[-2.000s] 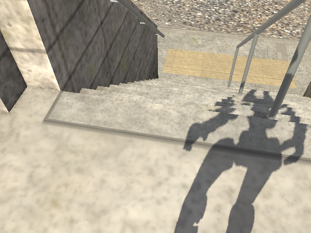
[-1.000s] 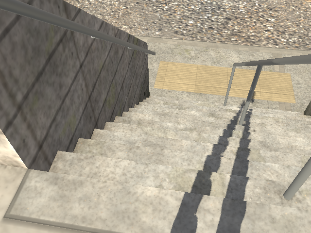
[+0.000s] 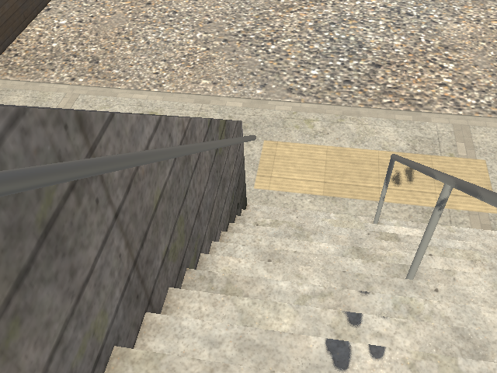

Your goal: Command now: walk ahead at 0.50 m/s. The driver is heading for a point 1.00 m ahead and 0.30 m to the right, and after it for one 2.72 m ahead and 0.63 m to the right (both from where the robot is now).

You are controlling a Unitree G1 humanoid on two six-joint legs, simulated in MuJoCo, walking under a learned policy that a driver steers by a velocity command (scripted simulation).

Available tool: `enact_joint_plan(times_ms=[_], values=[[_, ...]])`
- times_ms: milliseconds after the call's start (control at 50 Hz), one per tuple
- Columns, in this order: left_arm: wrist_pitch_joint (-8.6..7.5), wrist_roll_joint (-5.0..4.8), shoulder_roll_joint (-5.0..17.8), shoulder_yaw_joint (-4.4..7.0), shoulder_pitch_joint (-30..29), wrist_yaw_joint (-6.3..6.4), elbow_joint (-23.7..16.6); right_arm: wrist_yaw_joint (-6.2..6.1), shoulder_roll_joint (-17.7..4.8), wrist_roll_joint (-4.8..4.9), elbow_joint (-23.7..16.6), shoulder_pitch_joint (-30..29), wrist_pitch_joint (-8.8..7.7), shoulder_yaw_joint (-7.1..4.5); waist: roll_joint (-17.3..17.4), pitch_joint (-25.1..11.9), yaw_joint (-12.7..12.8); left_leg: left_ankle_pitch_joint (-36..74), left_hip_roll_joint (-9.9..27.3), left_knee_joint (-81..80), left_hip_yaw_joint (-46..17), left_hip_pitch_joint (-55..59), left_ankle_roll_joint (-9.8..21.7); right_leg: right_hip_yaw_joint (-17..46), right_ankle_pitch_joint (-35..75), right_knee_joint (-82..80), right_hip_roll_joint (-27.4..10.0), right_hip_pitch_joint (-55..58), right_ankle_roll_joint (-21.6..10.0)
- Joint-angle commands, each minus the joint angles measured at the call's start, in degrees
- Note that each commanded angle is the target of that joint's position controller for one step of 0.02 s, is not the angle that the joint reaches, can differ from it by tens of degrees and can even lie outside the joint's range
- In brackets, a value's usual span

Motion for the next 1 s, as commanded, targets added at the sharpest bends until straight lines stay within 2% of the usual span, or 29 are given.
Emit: enact_joint_plan(times_ms=[20,80,100,120,140,160,220,260,280,300,320,340,400,420,440,480,500,540,580,620,640,660,700,760,800,840,860,900,1000], values=[[-1.81,3.53,8.1,3.36,12.9,-0.83,3.5,0.88,-4.3,-2.67,-5.4,-3.1,-2.01,-0.39,-2.7,1.4,5.9,7.8,2.3,26.5,-12.4,-36.4,0.5,32.4,13.2,-17.0,-21.0,20.2,-14.9],[-1.83,3.69,-1.3,1.19,11.3,0.22,5.2,1.33,-1.0,-2.90,-3.4,-0.2,-1.86,1.06,-2.3,0.0,2.7,19.8,4.9,17.4,-9.2,-32.9,-0.1,16.7,24.6,-15.0,-13.2,10.6,-10.3],[-0.50,-3.90,7.1,2.09,12.7,0.23,4.1,-1.32,-7.6,2.23,-4.7,0.4,2.54,-3.12,-1.9,-1.0,-1.8,13.9,3.3,10.1,-7.5,-20.8,-2.4,17.2,34.6,-16.5,-14.8,9.6,-8.5],[-0.42,-4.37,8.4,2.29,13.1,0.34,4.4,-2.31,-7.0,2.14,-5.0,-2.3,4.86,-3.00,-2.6,1.3,-1.3,13.9,2.7,7.7,-6.2,-19.1,-3.4,15.5,41.2,-17.7,-14.8,6.3,-8.6],[-0.16,-3.46,9.1,2.38,14.5,0.58,5.1,-2.39,-4.0,1.46,-4.9,-2.7,6.62,-2.19,-3.9,1.4,-1.5,14.5,2.5,7.2,-3.6,-16.2,-3.7,12.6,45.1,-17.5,-14.5,4.7,-8.1],[-2.00,5.37,2.7,1.12,15.5,-1.36,7.0,1.56,2.7,-4.53,-6.3,-6.0,2.80,1.64,-5.8,4.6,1.8,25.5,6.0,7.8,-5.6,-29.9,-3.2,11.4,29.3,-17.3,-12.7,5.1,-9.4],[-1.15,5.93,1.9,0.40,20.9,-0.08,9.0,5.66,0.3,-4.53,-4.4,-4.1,-1.74,1.80,-4.4,1.1,3.4,35.9,8.0,7.1,-1.6,-33.0,-1.7,12.3,18.9,-9.6,-10.9,3.6,-9.1],[-1.16,4.54,-1.3,-1.45,24.1,1.38,12.1,5.60,-1.6,-3.98,-5.6,-9.3,-1.78,2.17,-3.7,1.2,4.7,46.2,11.2,0.2,-7.0,-41.2,-2.0,16.5,12.2,-6.5,-12.2,9.0,-9.7],[-1.01,-4.36,10.7,1.98,23.8,1.60,8.7,0.85,-7.4,2.09,-9.3,-18.1,1.42,-2.04,-4.3,1.3,3.9,41.9,7.0,-4.0,-1.7,-33.4,-1.6,21.4,14.1,-9.0,-14.1,10.5,-8.6],[-1.08,-4.80,12.8,2.67,23.9,1.74,8.7,-0.78,-8.4,2.17,-9.2,-19.8,2.97,-2.12,-5.7,3.2,4.7,40.4,7.1,-4.7,-2.5,-34.2,-1.7,22.2,15.2,-8.3,-14.3,10.7,-8.7],[-2.43,3.52,-2.6,-2.06,27.6,2.58,11.5,2.43,1.0,-6.28,-8.0,-16.1,0.76,3.21,-8.1,4.1,7.1,51.6,11.8,-11.1,-7.7,-47.5,-1.6,17.7,6.2,-3.7,-12.9,17.3,-8.1],[-2.47,2.75,-4.6,-2.99,26.2,3.54,8.8,3.39,0.1,-6.78,-6.7,-16.4,-0.54,2.71,-3.4,5.3,7.9,64.2,11.5,-20.9,-5.4,-43.2,-1.4,14.5,4.7,1.9,-10.1,12.1,-7.6],[-0.40,4.61,0.6,-3.46,22.1,0.98,6.6,4.83,-0.4,-5.23,-8.6,-14.9,-0.47,2.65,-3.5,4.5,5.4,64.7,7.6,-17.0,5.3,-8.4,-1.0,7.9,-9.7,1.6,-5.6,-21.2,-8.3],[-0.35,-4.29,9.5,0.48,20.9,1.72,6.1,2.90,-4.5,3.68,-9.0,-19.1,2.10,-0.71,0.2,0.9,4.9,59.7,3.0,-16.0,5.0,-4.5,-1.8,14.6,-4.7,3.0,-9.7,-12.4,-6.7],[0.20,-4.17,9.0,0.42,21.8,2.09,6.1,1.40,-4.8,4.54,-10.1,-21.4,3.66,-0.63,-3.7,4.5,6.8,53.3,4.0,-19.0,3.1,-9.2,-2.3,14.6,-2.0,5.6,-9.2,-7.4,-6.2],[1.92,-0.57,5.9,0.70,22.3,3.91,5.7,0.11,-4.5,3.78,-11.7,-23.9,4.33,-0.49,-5.3,9.6,9.6,50.3,7.3,-35.0,-0.7,-15.0,-2.0,14.1,2.1,13.3,-8.3,4.7,-5.5],[0.67,2.31,-0.7,-3.42,25.4,1.12,7.7,2.83,0.0,-7.81,-12.0,-19.4,2.56,3.37,-3.8,12.2,8.3,44.4,12.8,-46.9,-4.0,-13.7,-1.4,22.4,-10.6,16.9,-11.8,3.4,-6.5],[1.70,3.42,6.8,-1.74,19.6,-3.26,6.9,4.00,-2.6,-5.75,-6.4,-0.4,1.25,2.05,0.7,9.1,-0.5,45.2,12.6,-42.6,0.2,8.4,-2.2,23.1,-9.6,29.7,-11.3,-5.5,-8.1],[2.03,2.25,8.7,-1.05,22.8,-6.52,10.6,3.32,-12.3,-3.94,1.1,22.1,0.86,-3.13,14.1,1.2,-9.2,56.7,13.6,-44.5,1.5,34.3,3.5,11.5,-23.4,69.4,3.8,-17.6,0.9],[0.37,-0.43,3.2,-0.70,32.4,-7.29,9.1,5.14,-17.9,-5.53,-3.0,13.9,0.86,-3.53,11.5,-15.2,0.3,89.0,25.7,-18.0,-6.6,46.4,15.0,9.7,-25.1,83.4,2.7,-36.0,2.1],[-0.19,-0.99,2.1,-1.76,26.0,-5.76,5.2,5.51,-17.7,-4.98,-3.6,8.3,0.95,-3.77,9.2,-8.1,-0.6,48.4,30.3,-26.9,-18.7,36.8,19.3,12.0,-16.0,85.9,0.6,-47.7,1.4],[-0.07,-0.63,3.8,-1.74,19.4,-4.04,3.2,5.57,-11.0,-4.79,-3.5,5.8,0.75,-1.62,2.5,-2.1,-0.9,23.2,31.2,-33.4,-22.4,25.3,18.3,14.2,-6.3,84.8,-2.4,-51.7,0.6],[0.92,1.55,0.0,-3.18,19.3,-2.30,4.1,4.20,4.0,-7.63,-3.3,1.9,-1.65,3.09,-5.8,8.2,5.3,28.5,26.9,-36.7,-12.1,0.9,13.0,18.5,18.7,53.6,-12.1,-45.6,-0.4],[2.46,2.27,2.7,-1.58,15.2,-5.62,5.9,0.21,2.7,-4.74,-0.4,6.1,-4.60,3.60,2.1,6.2,3.0,26.5,18.4,-34.7,0.0,-12.9,9.5,10.0,32.6,31.7,-9.3,-30.2,1.2],[1.71,3.41,3.0,-1.30,16.1,-7.09,6.2,0.21,-2.6,-6.69,0.8,5.0,-4.98,2.98,4.3,3.1,5.7,29.3,19.5,-30.8,0.0,-16.4,8.9,7.2,29.6,39.3,-7.4,-24.3,1.3],[1.72,5.42,2.7,-1.97,7.5,-5.79,3.5,-1.35,1.8,-4.55,4.9,10.2,-6.29,4.72,4.0,4.8,1.0,22.9,21.2,-29.0,-3.3,2.1,8.3,16.0,39.1,21.4,-11.1,-40.1,-0.2],[1.42,4.43,3.7,-2.12,7.8,-5.53,4.9,-1.67,1.0,-4.87,5.2,10.7,-5.91,4.98,-2.0,6.5,-0.1,19.5,19.9,-24.3,0.8,0.3,8.7,14.5,51.5,10.4,-9.3,-36.7,0.1],[2.37,3.65,2.6,-2.23,7.2,-5.26,5.3,-0.26,1.6,-6.75,6.6,12.4,-4.76,5.67,2.1,7.3,1.1,14.4,20.1,-25.3,2.8,-7.7,8.5,9.4,52.2,12.3,-8.6,-24.8,0.2],[4.80,3.02,2.6,-2.64,-5.2,-4.03,0.9,-0.54,1.5,-5.43,8.3,17.9,-3.39,5.29,1.9,12.8,-3.7,6.6,23.9,-18.8,1.2,0.1,6.7,6.3,42.2,-2.8,-9.5,-21.2,1.5]])
Keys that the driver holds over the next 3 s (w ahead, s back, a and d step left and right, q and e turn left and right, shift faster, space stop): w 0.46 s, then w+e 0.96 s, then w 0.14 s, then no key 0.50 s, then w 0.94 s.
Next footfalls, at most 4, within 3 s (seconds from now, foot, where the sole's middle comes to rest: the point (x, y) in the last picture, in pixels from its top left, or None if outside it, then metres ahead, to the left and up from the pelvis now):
0.58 left None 0.33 0.16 -0.96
1.16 right None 0.54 -0.15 -1.17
1.62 left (270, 357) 0.81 -0.02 -1.37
1.94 right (325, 357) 0.80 -0.24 -1.37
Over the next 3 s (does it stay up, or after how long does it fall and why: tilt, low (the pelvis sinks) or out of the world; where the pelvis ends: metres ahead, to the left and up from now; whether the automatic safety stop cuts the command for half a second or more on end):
stays up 0.95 -0.21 -0.81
